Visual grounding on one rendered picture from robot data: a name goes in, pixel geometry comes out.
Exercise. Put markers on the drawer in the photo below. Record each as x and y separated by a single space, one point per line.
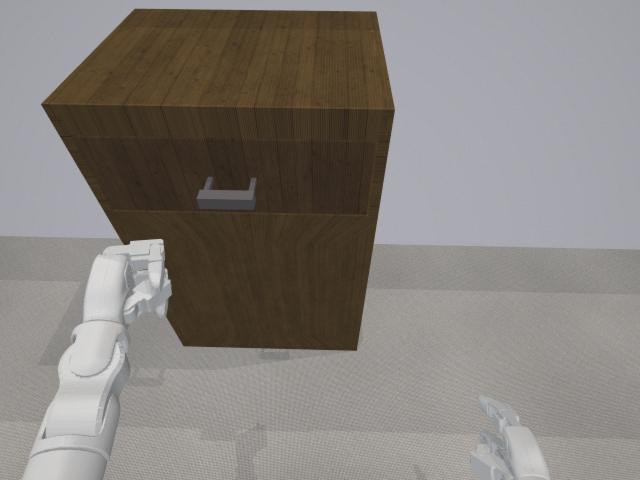
311 176

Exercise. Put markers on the robot left forearm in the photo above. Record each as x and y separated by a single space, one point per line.
76 436

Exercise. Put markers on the cabinet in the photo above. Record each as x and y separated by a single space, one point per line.
243 279

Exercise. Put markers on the right robot hand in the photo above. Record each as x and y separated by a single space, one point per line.
516 456

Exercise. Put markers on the handle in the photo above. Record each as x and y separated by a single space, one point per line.
227 199

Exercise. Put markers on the left robot hand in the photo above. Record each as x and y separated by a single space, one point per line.
111 282

